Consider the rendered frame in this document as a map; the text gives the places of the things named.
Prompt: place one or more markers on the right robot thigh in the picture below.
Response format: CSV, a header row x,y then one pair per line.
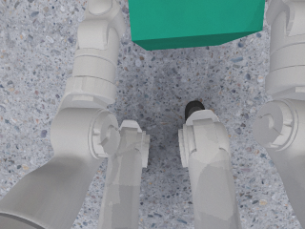
x,y
211,177

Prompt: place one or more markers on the right robot upper arm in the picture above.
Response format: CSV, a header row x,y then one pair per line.
x,y
280,127

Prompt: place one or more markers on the left robot upper arm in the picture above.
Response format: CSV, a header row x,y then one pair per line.
x,y
51,196

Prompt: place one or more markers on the left robot forearm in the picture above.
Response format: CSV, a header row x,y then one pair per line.
x,y
91,84

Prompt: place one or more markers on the robot left shin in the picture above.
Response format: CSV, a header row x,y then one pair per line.
x,y
131,124

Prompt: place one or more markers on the right robot forearm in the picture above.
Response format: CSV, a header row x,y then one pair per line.
x,y
286,77

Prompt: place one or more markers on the carton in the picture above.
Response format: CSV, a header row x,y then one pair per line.
x,y
177,24

